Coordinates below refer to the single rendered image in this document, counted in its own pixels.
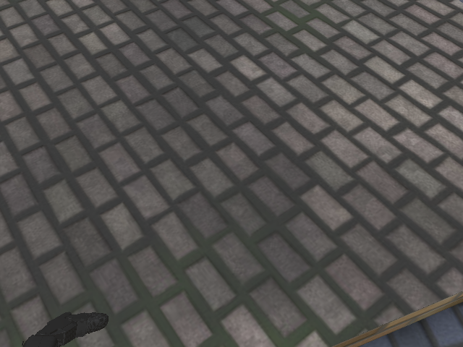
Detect robot left hand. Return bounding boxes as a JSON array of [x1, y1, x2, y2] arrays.
[[22, 312, 109, 347]]

